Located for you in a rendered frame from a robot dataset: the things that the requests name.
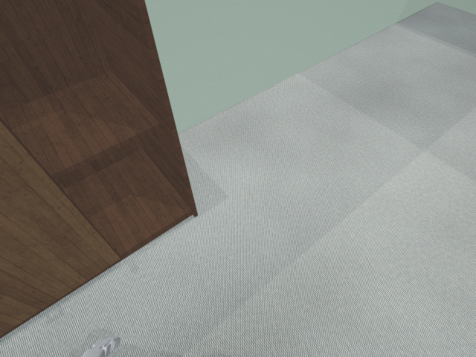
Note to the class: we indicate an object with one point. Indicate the left robot hand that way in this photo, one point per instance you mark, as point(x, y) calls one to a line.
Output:
point(103, 347)

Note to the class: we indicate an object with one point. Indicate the wardrobe door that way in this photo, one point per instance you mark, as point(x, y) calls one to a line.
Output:
point(48, 247)

